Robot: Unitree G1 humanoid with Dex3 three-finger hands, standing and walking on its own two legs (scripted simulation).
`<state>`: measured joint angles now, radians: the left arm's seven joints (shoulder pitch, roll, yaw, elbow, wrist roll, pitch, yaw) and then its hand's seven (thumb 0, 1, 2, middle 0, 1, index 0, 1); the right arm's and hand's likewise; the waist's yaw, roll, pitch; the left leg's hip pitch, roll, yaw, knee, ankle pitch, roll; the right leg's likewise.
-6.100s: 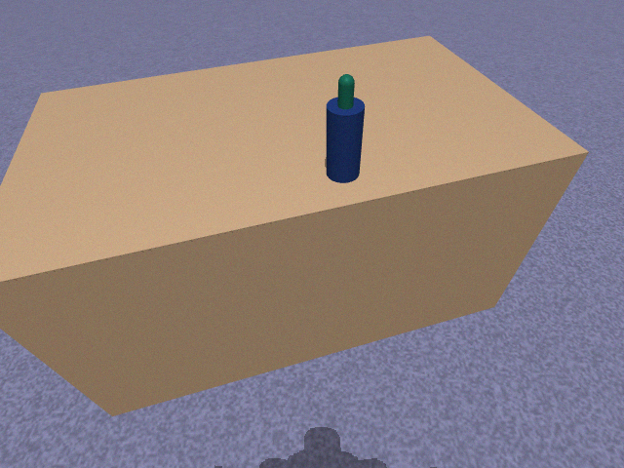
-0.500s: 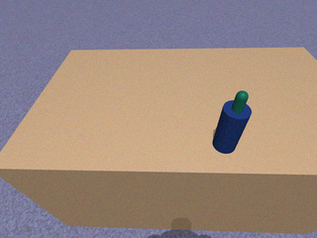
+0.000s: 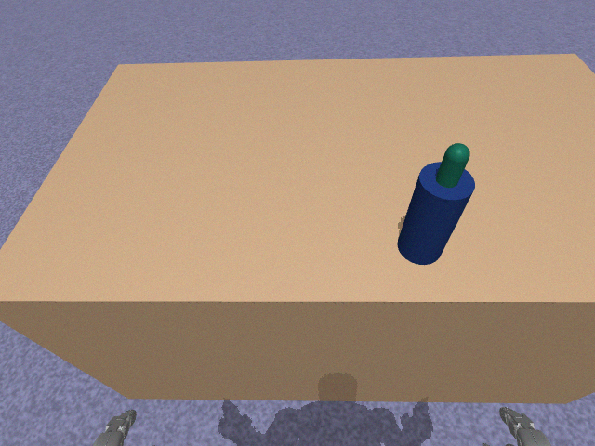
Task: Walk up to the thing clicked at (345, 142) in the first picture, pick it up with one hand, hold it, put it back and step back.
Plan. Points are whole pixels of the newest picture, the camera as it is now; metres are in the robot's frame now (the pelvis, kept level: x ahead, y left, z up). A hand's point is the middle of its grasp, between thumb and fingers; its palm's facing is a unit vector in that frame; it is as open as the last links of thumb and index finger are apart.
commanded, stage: rise first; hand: right
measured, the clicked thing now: (436, 204) +0.46 -0.19 +0.04
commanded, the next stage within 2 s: go down in 1.54 s
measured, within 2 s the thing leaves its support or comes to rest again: neither
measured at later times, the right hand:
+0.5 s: hand (517, 396) +0.20 -0.25 -0.03, palm faces +0.28 +0.89 -0.36, open 17.1 cm
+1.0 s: hand (552, 395) +0.18 -0.25 +0.04, palm faces +0.34 +0.86 -0.38, open 17.6 cm
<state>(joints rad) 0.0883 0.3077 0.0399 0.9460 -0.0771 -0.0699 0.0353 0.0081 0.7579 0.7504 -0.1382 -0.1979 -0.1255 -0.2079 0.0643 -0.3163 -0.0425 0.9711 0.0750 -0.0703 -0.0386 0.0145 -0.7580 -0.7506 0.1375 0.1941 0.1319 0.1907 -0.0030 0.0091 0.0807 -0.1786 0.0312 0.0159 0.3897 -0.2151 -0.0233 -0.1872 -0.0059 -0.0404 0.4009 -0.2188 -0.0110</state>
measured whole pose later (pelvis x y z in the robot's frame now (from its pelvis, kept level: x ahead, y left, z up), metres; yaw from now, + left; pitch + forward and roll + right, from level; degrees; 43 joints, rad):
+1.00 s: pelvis +0.01 +0.02 +0.00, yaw -2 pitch -3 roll +0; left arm 0.24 0.23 0.13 0.63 -0.03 -0.06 0.06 -0.01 -0.54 0.05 -0.06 -0.06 -0.05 -0.06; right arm 0.44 -0.31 -0.25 0.01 0.06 -0.14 -0.03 -0.01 0.56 -0.03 0.06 0.06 0.06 0.05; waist -0.04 -0.04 0.02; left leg -0.11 0.02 0.05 0.40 -0.25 0.00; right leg -0.11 -0.02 -0.01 0.38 -0.22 0.01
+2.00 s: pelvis +0.00 +0.02 +0.00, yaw -2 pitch -2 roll +0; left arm 0.17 0.22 0.15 0.73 0.00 -0.09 0.08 -0.01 -0.52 0.04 -0.07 -0.06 -0.07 -0.06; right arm 0.27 -0.33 -0.41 0.06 0.12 -0.29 0.09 -0.01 0.52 -0.06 0.05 0.06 0.06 0.06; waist -0.03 -0.02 0.01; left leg -0.14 0.02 0.06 0.43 -0.26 0.00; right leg -0.16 -0.01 0.00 0.42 -0.23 0.01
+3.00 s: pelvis +0.00 +0.01 -0.01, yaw -1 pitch +6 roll +1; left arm 0.21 0.26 -0.02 0.71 -0.01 -0.21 0.19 -0.01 -0.52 0.04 -0.06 -0.06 -0.07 -0.05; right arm -0.41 -0.69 -0.60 0.88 0.30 -0.15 0.57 -0.01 0.54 -0.05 0.04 0.05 0.05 0.05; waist 0.04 0.01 -0.05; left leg -0.35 0.01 0.04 0.52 -0.27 -0.01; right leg -0.39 -0.03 -0.01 0.57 -0.29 0.00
